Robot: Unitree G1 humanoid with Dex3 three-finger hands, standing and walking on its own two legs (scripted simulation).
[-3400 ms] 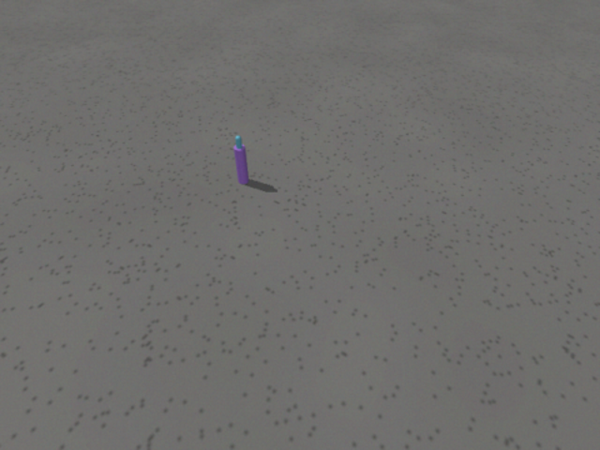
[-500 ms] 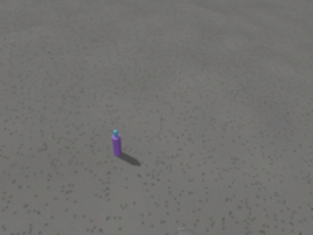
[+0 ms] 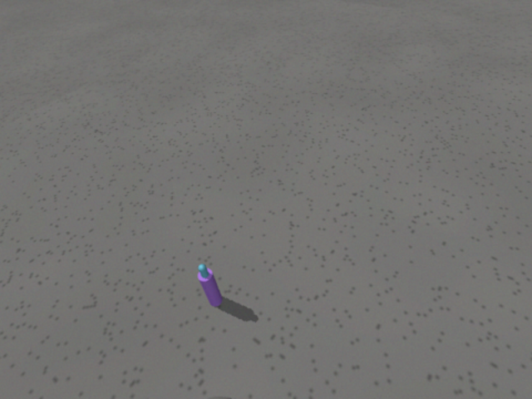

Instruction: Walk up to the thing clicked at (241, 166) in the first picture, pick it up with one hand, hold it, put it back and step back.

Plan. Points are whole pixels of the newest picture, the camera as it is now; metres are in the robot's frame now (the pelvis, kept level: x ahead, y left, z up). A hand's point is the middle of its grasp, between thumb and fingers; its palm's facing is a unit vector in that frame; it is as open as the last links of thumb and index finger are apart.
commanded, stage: walk up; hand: left
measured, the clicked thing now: (209, 284) +0.65 +0.29 -0.64
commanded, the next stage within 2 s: none
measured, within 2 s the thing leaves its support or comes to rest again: neither
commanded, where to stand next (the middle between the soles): +0.29 +0.08 m, yaw +1 degrees
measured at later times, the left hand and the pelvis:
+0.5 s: hand out of the picture +0.17 +0.34 -0.16, palm faces -0.01 -0.95 -0.32, open 7.4 cm; pelvis +0.14 +0.07 +0.00, yaw +2 degrees
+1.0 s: hand (117, 336) +0.28 +0.31 -0.13, palm faces +0.00 -0.91 -0.41, open 7.4 cm; pelvis +0.21 +0.05 -0.01, yaw +1 degrees
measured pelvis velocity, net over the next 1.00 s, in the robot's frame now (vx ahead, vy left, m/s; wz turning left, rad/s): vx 0.21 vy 0.05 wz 0.02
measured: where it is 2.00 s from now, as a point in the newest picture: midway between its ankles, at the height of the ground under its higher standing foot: outside the picture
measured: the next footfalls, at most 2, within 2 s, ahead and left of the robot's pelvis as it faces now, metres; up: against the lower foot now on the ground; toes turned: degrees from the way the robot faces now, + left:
left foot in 0.28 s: +0.21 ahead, +0.18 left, +0.00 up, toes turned +6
right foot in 0.72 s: +0.30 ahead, -0.06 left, +0.00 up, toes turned +0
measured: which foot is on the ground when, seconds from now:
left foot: up 0.00-0.26, down 0.28-0.74, up 0.76-1.00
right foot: down 0.00-0.32, up 0.34-0.70, down 0.72-1.00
